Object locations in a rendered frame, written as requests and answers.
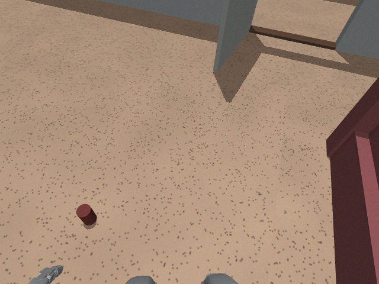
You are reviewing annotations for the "sofa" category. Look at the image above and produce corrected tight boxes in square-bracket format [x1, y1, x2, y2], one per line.
[326, 77, 379, 284]

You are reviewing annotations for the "left robot hand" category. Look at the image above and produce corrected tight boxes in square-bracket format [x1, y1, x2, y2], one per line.
[28, 265, 63, 284]

